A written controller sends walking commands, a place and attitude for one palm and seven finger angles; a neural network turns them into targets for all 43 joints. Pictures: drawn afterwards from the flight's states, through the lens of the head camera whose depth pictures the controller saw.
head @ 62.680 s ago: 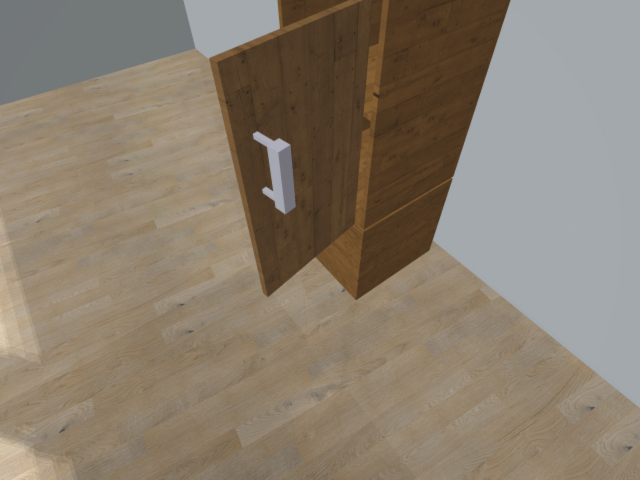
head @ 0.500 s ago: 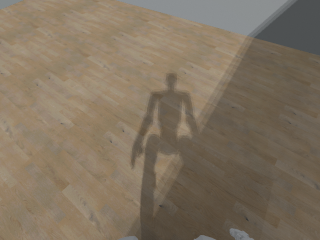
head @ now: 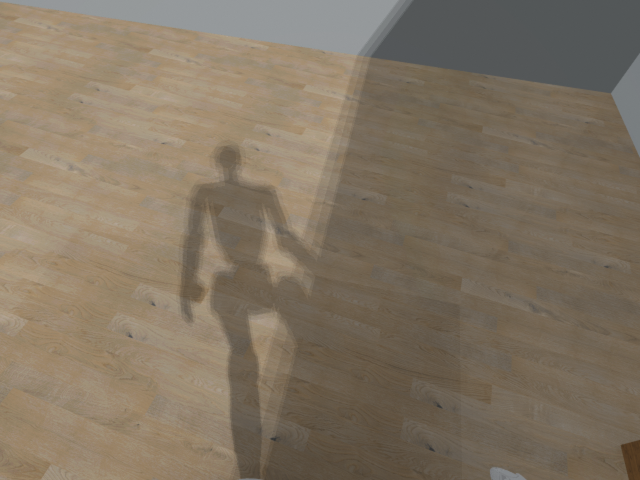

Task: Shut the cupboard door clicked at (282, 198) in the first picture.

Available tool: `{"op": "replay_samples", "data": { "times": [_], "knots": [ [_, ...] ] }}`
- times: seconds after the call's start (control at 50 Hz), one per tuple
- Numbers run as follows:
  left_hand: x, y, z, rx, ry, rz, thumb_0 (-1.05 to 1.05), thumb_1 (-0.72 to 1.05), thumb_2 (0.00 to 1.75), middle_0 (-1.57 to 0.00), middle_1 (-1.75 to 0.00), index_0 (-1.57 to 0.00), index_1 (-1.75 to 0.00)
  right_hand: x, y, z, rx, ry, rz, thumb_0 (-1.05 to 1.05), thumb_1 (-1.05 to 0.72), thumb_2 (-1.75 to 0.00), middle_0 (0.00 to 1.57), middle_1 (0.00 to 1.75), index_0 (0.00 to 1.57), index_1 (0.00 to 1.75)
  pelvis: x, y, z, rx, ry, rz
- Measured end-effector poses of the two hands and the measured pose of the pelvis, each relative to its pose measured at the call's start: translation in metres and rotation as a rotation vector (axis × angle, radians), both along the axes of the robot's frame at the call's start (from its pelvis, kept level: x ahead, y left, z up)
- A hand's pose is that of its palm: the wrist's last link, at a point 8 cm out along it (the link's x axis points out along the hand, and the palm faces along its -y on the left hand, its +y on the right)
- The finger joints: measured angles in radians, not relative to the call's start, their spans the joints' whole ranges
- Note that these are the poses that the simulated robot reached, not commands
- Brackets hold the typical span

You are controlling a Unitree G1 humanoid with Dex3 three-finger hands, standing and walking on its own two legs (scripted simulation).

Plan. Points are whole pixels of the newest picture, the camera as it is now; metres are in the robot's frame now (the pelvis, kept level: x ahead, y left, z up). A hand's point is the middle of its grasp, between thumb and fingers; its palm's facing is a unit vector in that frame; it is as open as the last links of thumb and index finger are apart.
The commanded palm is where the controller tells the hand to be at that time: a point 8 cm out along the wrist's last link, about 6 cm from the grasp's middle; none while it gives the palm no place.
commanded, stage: turn to face it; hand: left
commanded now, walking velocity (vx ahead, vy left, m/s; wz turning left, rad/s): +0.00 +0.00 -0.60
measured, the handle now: out of the picture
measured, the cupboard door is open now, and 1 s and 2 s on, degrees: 22 22 22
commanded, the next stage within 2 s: none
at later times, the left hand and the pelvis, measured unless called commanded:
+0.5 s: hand (228, 439) +0.18 +0.14 -0.14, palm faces -0.33 -0.90 -0.28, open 7.4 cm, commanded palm none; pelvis +0.00 -0.01 -0.01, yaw -19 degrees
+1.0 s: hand (226, 416) +0.22 +0.16 -0.17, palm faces -0.53 -0.83 -0.20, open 7.4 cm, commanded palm none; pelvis +0.04 +0.02 +0.01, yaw -36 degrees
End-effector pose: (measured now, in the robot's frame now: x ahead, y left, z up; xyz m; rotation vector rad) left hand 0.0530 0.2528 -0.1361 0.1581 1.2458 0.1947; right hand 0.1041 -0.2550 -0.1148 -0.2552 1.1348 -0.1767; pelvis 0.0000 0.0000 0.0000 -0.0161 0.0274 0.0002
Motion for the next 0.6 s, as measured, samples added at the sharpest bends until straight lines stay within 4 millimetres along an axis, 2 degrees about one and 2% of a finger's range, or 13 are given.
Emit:
{"op": "replay_samples", "data": {
  "times": [0.06,0.14,0.24,0.32,0.42,0.46,0.52,0.6],
  "knots": [
    [0.020,0.012,-0.006,-0.013,-0.005,-0.043,0.00,0.90,0.90,-0.20,-0.30,-0.21,-0.30,-0.009,0.015,0.004,-0.004,-0.020,-0.019,0.00,-0.91,-0.90,0.20,0.30,0.20,0.30,0.001,0.011,-0.002,0.002,-0.013,-0.049],
    [0.050,0.020,0.003,-0.019,-0.027,-0.115,0.00,0.91,0.90,-0.20,-0.30,-0.20,-0.30,-0.033,0.027,0.011,0.001,0.005,-0.064,0.00,-0.90,-0.90,0.20,0.30,0.21,0.30,0.003,0.019,0.007,-0.019,-0.019,-0.099],
    [0.083,0.018,0.016,-0.011,-0.058,-0.195,0.00,0.91,0.90,-0.20,-0.30,-0.20,-0.30,-0.069,0.029,0.009,0.018,0.059,-0.153,0.00,-0.90,-0.90,0.20,0.30,0.21,0.30,0.004,0.021,0.012,-0.027,-0.013,-0.166],
    [0.107,0.001,0.021,0.001,-0.069,-0.276,0.00,0.91,0.90,-0.19,-0.30,-0.20,-0.30,-0.102,0.022,0.000,0.037,0.097,-0.242,0.00,-0.90,-0.90,0.20,0.30,0.21,0.30,0.004,0.017,0.011,-0.022,-0.013,-0.222],
    [0.135,-0.037,0.022,0.022,-0.112,-0.388,0.00,0.91,0.90,-0.19,-0.30,-0.20,-0.30,-0.144,0.002,-0.023,0.069,0.141,-0.353,0.00,-0.90,-0.90,0.20,0.30,0.21,0.30,0.003,-0.001,-0.002,0.002,-0.019,-0.290],
    [0.140,-0.051,0.022,0.033,-0.137,-0.423,0.00,0.91,0.90,-0.19,-0.30,-0.20,-0.30,-0.158,-0.008,-0.033,0.077,0.163,-0.393,0.00,-0.90,-0.90,0.20,0.30,0.21,0.30,0.002,-0.007,-0.008,-0.002,-0.023,-0.315],
    [0.137,-0.066,0.027,0.035,-0.129,-0.450,0.00,0.91,0.90,-0.20,-0.30,-0.20,-0.30,-0.166,-0.017,-0.032,0.073,0.179,-0.434,0.01,-0.91,-0.90,0.20,0.30,0.20,0.30,0.002,-0.011,-0.003,0.005,-0.027,-0.339],
    [0.130,-0.075,0.028,0.029,-0.082,-0.475,0.00,0.90,0.90,-0.20,-0.30,-0.21,-0.30,-0.159,-0.024,-0.019,0.070,0.138,-0.460,0.01,-0.91,-0.90,0.20,0.30,0.20,0.30,0.003,-0.014,0.006,0.024,-0.022,-0.384]
  ]
}}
